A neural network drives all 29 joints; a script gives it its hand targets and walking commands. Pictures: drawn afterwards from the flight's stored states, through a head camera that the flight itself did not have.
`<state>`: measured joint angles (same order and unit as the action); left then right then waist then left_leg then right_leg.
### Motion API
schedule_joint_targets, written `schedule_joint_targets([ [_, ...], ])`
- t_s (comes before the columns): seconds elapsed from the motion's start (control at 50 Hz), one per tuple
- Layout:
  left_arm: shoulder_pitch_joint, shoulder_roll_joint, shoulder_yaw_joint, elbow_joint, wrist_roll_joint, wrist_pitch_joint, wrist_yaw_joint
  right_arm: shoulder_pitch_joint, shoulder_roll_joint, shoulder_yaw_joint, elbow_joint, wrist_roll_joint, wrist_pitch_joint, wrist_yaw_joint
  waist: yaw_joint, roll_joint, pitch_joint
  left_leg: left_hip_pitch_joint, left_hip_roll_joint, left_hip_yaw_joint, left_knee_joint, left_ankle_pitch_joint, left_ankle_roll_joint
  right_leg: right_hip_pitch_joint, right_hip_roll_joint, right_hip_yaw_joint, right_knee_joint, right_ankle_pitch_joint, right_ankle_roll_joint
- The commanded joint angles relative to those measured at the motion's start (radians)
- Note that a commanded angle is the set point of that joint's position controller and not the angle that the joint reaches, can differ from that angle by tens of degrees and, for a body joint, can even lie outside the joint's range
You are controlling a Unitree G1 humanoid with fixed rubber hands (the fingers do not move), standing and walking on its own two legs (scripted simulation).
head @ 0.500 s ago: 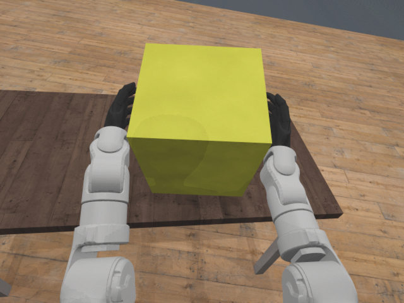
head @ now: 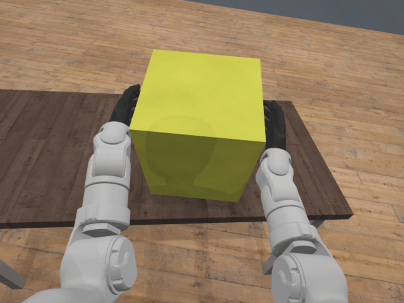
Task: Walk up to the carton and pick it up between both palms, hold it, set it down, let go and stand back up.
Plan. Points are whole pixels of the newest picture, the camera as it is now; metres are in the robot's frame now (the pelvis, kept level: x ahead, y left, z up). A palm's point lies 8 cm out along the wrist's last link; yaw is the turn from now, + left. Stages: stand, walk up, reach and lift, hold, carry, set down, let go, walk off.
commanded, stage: set down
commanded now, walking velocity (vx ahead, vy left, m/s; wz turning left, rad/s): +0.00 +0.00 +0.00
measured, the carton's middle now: (199, 132) +0.42 +0.00 +0.11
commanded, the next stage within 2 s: none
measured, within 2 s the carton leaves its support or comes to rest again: neither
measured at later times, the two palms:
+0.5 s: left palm (122, 125) +0.43 +0.16 +0.12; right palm (264, 140) +0.40 -0.14 +0.13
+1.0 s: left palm (128, 125) +0.45 +0.15 +0.11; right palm (263, 144) +0.40 -0.14 +0.11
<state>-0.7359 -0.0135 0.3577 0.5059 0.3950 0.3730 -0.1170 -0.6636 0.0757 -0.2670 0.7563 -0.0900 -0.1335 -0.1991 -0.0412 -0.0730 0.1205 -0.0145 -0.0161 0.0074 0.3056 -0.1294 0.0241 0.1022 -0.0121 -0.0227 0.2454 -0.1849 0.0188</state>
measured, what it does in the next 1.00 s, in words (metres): stands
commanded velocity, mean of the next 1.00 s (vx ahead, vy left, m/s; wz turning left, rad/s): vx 0.00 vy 0.00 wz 0.00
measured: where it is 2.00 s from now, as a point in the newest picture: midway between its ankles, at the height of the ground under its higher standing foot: outside the picture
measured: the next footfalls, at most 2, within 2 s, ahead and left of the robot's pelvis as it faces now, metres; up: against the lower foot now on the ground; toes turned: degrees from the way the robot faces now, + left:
none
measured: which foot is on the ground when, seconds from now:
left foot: down 0.00-1.00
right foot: down 0.00-1.00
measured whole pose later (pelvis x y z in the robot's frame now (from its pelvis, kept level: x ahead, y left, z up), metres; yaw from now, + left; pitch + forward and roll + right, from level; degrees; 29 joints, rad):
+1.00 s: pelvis +0.02 +0.00 +0.00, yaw -2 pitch -2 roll +0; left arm -0.85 0.05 0.47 0.88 0.40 0.14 -0.13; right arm -0.70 0.16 -0.46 0.84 -0.25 -0.18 -0.20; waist -0.01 -0.09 0.06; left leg -0.12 -0.01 0.05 0.31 -0.16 0.03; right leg -0.01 -0.01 0.02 0.24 -0.19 0.02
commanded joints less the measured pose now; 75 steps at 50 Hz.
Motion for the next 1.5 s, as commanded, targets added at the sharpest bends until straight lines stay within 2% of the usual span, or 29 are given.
schedule_joint_targets([
  [0.0, -0.664, -0.513, -0.316, 0.005, -0.094, -0.131, -0.099, -0.731, 0.450, 0.265, -0.120, -0.072, -0.072, 0.135, -0.004, 0.063, -0.481, 0.171, 0.007, 0.114, -0.023, 0.188, -0.028, -0.032, 0.029, -0.101, -0.023, 0.192, 0.033],
  [0.08, -0.649, -0.493, -0.264, 0.095, -0.070, -0.137, -0.102, -0.726, 0.449, 0.215, -0.063, -0.097, -0.060, 0.146, 0.007, 0.055, -0.434, 0.144, 0.010, 0.124, -0.046, 0.124, -0.021, -0.037, 0.027, -0.095, -0.033, 0.134, 0.034],
  [0.14, -0.653, -0.490, -0.237, 0.120, -0.059, -0.148, -0.099, -0.739, 0.444, 0.190, -0.047, -0.105, -0.064, 0.156, 0.022, 0.070, -0.436, 0.143, 0.013, 0.131, -0.047, 0.153, -0.026, -0.041, 0.033, -0.096, -0.036, 0.122, 0.031],
  [0.16, -0.654, -0.490, -0.234, 0.123, -0.054, -0.152, -0.098, -0.732, 0.451, 0.181, -0.034, -0.110, -0.066, 0.156, 0.017, 0.083, -0.435, 0.148, 0.014, 0.131, -0.041, 0.169, -0.028, -0.043, 0.032, -0.097, -0.036, 0.119, 0.031],
  [0.18, -0.665, -0.484, -0.227, 0.122, -0.050, -0.160, -0.094, -0.733, 0.447, 0.182, -0.031, -0.113, -0.070, 0.159, 0.025, 0.092, -0.439, 0.154, 0.013, 0.127, -0.035, 0.203, -0.029, -0.052, 0.036, -0.101, -0.034, 0.132, 0.031],
  [0.2, -0.674, -0.489, -0.231, 0.121, -0.049, -0.167, -0.092, -0.723, 0.447, 0.175, -0.018, -0.115, -0.073, 0.161, 0.014, 0.104, -0.447, 0.170, 0.014, 0.126, -0.024, 0.241, -0.038, -0.063, 0.038, -0.103, -0.035, 0.141, 0.028],
  [0.22, -0.680, -0.489, -0.226, 0.120, -0.046, -0.176, -0.089, -0.719, 0.449, 0.172, -0.004, -0.116, -0.075, 0.163, 0.020, 0.120, -0.450, 0.185, 0.019, 0.125, -0.015, 0.272, -0.044, -0.074, 0.040, -0.102, -0.034, 0.139, 0.026],
  [0.3, -0.661, -0.495, -0.229, 0.138, -0.036, -0.190, -0.090, -0.685, 0.454, 0.161, 0.025, -0.119, -0.079, 0.166, 0.012, 0.150, -0.462, 0.227, 0.030, 0.116, 0.010, 0.381, -0.060, -0.087, 0.048, -0.102, -0.040, 0.173, 0.019],
  [0.32, -0.671, -0.502, -0.240, 0.125, -0.046, -0.197, -0.088, -0.685, 0.454, 0.159, 0.023, -0.120, -0.085, 0.165, -0.001, 0.158, -0.481, 0.233, 0.032, 0.112, 0.019, 0.408, -0.067, -0.091, 0.050, -0.106, -0.037, 0.186, 0.017],
  [0.36, -0.676, -0.514, -0.257, 0.122, -0.053, -0.209, -0.082, -0.681, 0.457, 0.163, 0.026, -0.120, -0.094, 0.164, 0.001, 0.166, -0.508, 0.249, 0.032, 0.109, 0.037, 0.461, -0.073, -0.102, 0.056, -0.107, -0.036, 0.218, 0.015],
  [0.46, -0.724, -0.538, -0.322, 0.112, -0.109, -0.253, -0.067, -0.680, 0.485, 0.182, 0.025, -0.122, -0.117, 0.156, -0.024, 0.181, -0.601, 0.285, 0.044, 0.094, 0.079, 0.562, -0.098, -0.125, 0.062, -0.106, -0.023, 0.271, 0.011],
  [0.5, -0.711, -0.539, -0.322, 0.141, -0.108, -0.263, -0.068, -0.685, 0.498, 0.194, 0.023, -0.127, -0.121, 0.152, -0.013, 0.166, -0.617, 0.272, 0.042, 0.095, 0.080, 0.558, -0.093, -0.117, 0.061, -0.099, -0.019, 0.294, 0.011],
  [0.58, -0.719, -0.533, -0.307, 0.178, -0.114, -0.278, -0.073, -0.686, 0.521, 0.196, 0.032, -0.131, -0.118, 0.145, -0.014, 0.142, -0.628, 0.219, 0.040, 0.097, 0.073, 0.538, -0.086, -0.083, 0.052, -0.090, -0.004, 0.349, 0.016],
  [0.62, -0.716, -0.512, -0.283, 0.206, -0.109, -0.281, -0.082, -0.690, 0.530, 0.188, 0.024, -0.138, -0.110, 0.143, -0.009, 0.122, -0.607, 0.182, 0.034, 0.102, 0.058, 0.490, -0.076, -0.059, 0.046, -0.082, 0.003, 0.357, 0.022],
  [0.66, -0.692, -0.482, -0.230, 0.267, -0.086, -0.271, -0.096, -0.694, 0.532, 0.172, 0.031, -0.143, -0.089, 0.140, 0.008, 0.103, -0.540, 0.135, 0.028, 0.112, 0.030, 0.404, -0.058, -0.030, 0.038, -0.075, 0.001, 0.351, 0.030],
  [0.74, -0.678, -0.452, -0.157, 0.298, -0.050, -0.269, -0.122, -0.686, 0.559, 0.168, 0.011, -0.163, -0.068, 0.137, 0.028, 0.076, -0.513, 0.042, 0.011, 0.126, -0.012, 0.278, -0.033, 0.052, 0.018, -0.060, 0.024, 0.407, 0.046],
  [0.82, -0.692, -0.442, -0.123, 0.296, -0.029, -0.286, -0.130, -0.676, 0.574, 0.163, 0.008, -0.175, -0.068, 0.142, 0.047, 0.088, -0.516, 0.053, 0.012, 0.134, -0.001, 0.317, -0.036, 0.043, 0.018, -0.062, 0.038, 0.427, 0.047],
  [0.84, -0.698, -0.436, -0.124, 0.300, -0.035, -0.288, -0.131, -0.671, 0.566, 0.156, 0.013, -0.180, -0.071, 0.143, 0.033, 0.101, -0.509, 0.058, 0.016, 0.130, -0.001, 0.317, -0.040, 0.033, 0.018, -0.066, 0.035, 0.420, 0.046],
  [0.88, -0.703, -0.430, -0.118, 0.302, -0.024, -0.298, -0.133, -0.655, 0.578, 0.144, 0.025, -0.194, -0.075, 0.143, 0.036, 0.098, -0.517, 0.072, 0.018, 0.134, 0.005, 0.333, -0.040, 0.018, 0.020, -0.069, 0.035, 0.419, 0.046],
  [1.0, -0.726, -0.431, -0.121, 0.326, -0.035, -0.323, -0.140, -0.649, 0.588, 0.088, 0.040, -0.240, -0.090, 0.136, 0.011, 0.110, -0.542, 0.061, 0.023, 0.137, 0.010, 0.318, -0.048, -0.009, 0.015, -0.070, 0.031, 0.407, 0.044],
  [1.04, -0.750, -0.441, -0.140, 0.333, -0.045, -0.341, -0.136, -0.648, 0.596, 0.065, 0.045, -0.261, -0.101, 0.134, -0.005, 0.117, -0.582, 0.062, 0.024, 0.133, 0.020, 0.338, -0.056, -0.025, 0.019, -0.077, 0.035, 0.409, 0.043],
  [1.14, -0.779, -0.463, -0.164, 0.369, -0.062, -0.389, -0.120, -0.665, 0.610, 0.035, 0.073, -0.294, -0.136, 0.138, -0.009, 0.156, -0.674, 0.095, 0.038, 0.129, 0.055, 0.435, -0.077, -0.085, 0.026, -0.082, 0.042, 0.413, 0.029],
  [1.24, -0.766, -0.461, -0.146, 0.435, -0.049, -0.413, -0.109, -0.662, 0.622, 0.009, 0.108, -0.308, -0.147, 0.146, 0.010, 0.180, -0.697, 0.125, 0.049, 0.125, 0.079, 0.514, -0.083, -0.136, 0.033, -0.086, 0.038, 0.384, 0.016],
  [1.28, -0.763, -0.440, -0.118, 0.465, -0.041, -0.416, -0.106, -0.670, 0.614, 0.011, 0.110, -0.305, -0.142, 0.149, 0.033, 0.174, -0.684, 0.103, 0.050, 0.127, 0.077, 0.504, -0.076, -0.126, 0.032, -0.080, 0.047, 0.380, 0.015],
  [1.3, -0.759, -0.433, -0.114, 0.468, -0.036, -0.419, -0.106, -0.651, 0.621, 0.004, 0.123, -0.312, -0.136, 0.149, 0.024, 0.176, -0.679, 0.097, 0.049, 0.126, 0.080, 0.505, -0.077, -0.125, 0.028, -0.081, 0.051, 0.393, 0.014],
  [1.32, -0.763, -0.424, -0.096, 0.483, -0.027, -0.420, -0.106, -0.658, 0.620, 0.001, 0.122, -0.313, -0.132, 0.149, 0.034, 0.169, -0.671, 0.080, 0.048, 0.127, 0.072, 0.494, -0.072, -0.111, 0.028, -0.078, 0.055, 0.396, 0.017],
  [1.42, -0.772, -0.417, -0.077, 0.514, -0.028, -0.445, -0.106, -0.669, 0.636, 0.005, 0.118, -0.323, -0.130, 0.151, 0.043, 0.165, -0.693, 0.043, 0.046, 0.128, 0.082, 0.497, -0.068, -0.088, 0.022, -0.070, 0.081, 0.455, 0.019],
  [1.48, -0.786, -0.412, -0.077, 0.530, -0.027, -0.463, -0.108, -0.679, 0.649, 0.000, 0.120, -0.333, -0.135, 0.149, 0.037, 0.155, -0.727, 0.024, 0.044, 0.129, 0.091, 0.495, -0.069, -0.079, 0.021, -0.067, 0.094, 0.496, 0.018],
])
